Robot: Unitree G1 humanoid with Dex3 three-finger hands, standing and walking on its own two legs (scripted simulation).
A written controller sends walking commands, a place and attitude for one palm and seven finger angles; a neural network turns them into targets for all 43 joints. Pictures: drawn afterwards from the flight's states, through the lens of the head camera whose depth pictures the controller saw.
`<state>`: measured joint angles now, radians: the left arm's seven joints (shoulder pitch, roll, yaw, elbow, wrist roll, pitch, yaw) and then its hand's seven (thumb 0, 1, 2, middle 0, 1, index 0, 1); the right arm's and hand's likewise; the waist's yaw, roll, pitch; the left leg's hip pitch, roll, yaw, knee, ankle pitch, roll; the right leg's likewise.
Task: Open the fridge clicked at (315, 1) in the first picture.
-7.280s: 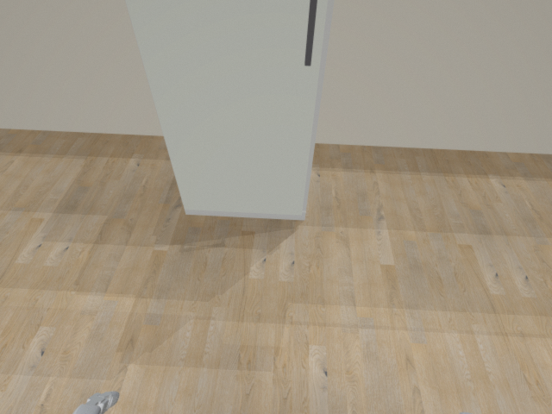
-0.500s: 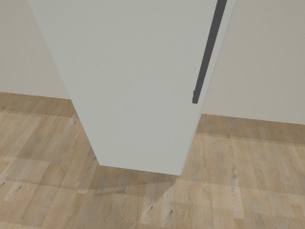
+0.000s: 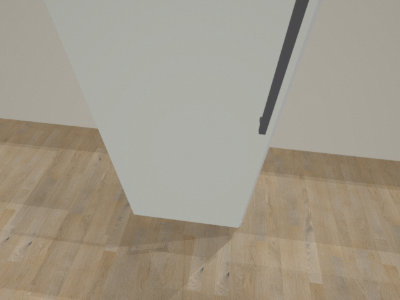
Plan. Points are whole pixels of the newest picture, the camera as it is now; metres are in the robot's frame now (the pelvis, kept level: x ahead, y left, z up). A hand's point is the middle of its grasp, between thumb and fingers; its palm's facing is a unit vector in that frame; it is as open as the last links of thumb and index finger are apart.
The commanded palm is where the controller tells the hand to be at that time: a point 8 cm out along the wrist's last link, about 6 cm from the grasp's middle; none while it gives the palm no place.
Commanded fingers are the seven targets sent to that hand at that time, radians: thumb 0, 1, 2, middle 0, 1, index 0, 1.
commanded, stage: look again from close up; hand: right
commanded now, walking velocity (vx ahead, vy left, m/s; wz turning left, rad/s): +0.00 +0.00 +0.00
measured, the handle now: (288, 37) +0.53 -0.13 +0.27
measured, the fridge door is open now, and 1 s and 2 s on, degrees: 0 0 0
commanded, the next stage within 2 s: shuffle to correct the standing spot in 0.18 s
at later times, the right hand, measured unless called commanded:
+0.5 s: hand out of the picture +0.02 -0.17 -0.18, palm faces +0.04 +0.98 -0.20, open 7.4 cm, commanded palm none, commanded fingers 0.00 -0.90 -0.90 0.20 0.30 0.20 0.30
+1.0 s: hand (261, 289) +0.19 -0.14 -0.19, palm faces +0.05 +0.97 -0.24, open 7.4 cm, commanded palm none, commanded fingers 0.00 -0.90 -0.90 0.20 0.30 0.20 0.30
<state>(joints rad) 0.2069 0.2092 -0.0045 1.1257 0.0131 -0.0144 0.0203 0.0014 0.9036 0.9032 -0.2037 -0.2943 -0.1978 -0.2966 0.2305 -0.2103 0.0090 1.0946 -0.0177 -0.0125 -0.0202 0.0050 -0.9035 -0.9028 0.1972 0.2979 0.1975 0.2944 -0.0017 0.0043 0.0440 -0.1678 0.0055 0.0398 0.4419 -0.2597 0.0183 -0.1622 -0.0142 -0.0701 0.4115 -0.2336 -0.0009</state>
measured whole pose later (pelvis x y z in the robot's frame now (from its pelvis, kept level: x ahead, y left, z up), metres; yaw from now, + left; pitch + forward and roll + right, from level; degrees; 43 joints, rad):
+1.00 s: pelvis +0.12 +0.06 -0.03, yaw -4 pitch +0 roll +0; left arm 0.45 0.13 0.03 1.16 0.02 0.00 0.04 0.00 0.90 0.90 -0.21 -0.29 -0.20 -0.30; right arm 0.15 -0.19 -0.06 1.00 -0.02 -0.03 0.00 0.01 -0.92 -0.90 0.19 0.30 0.19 0.29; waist 0.04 -0.02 0.12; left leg -0.42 0.08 0.10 0.65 -0.16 0.01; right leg -0.13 -0.10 0.01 0.67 -0.51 0.06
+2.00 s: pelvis +0.03 +0.05 +0.00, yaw -5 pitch -3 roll +0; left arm 0.34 0.13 0.01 1.14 0.01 0.03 0.02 0.00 0.91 0.90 -0.20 -0.29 -0.20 -0.30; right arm 0.32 -0.12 0.01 1.11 -0.02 0.01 -0.04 0.01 -0.91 -0.90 0.20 0.30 0.20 0.29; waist 0.03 0.01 0.01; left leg -0.10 -0.01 0.05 0.45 -0.30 0.02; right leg -0.25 0.00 -0.11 0.42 -0.12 -0.04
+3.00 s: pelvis +0.05 +0.02 -0.01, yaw -3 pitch +0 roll +1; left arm 0.23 0.18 0.00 1.04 0.01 -0.02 0.02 0.00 0.91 0.90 -0.20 -0.29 -0.20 -0.30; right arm 0.28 -0.20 0.01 1.01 -0.02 -0.01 -0.04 0.00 -0.90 -0.90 0.20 0.30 0.20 0.29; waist 0.00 0.03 0.02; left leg -0.13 0.02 0.01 0.47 -0.34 -0.02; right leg -0.29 0.03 -0.13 0.49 -0.21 -0.09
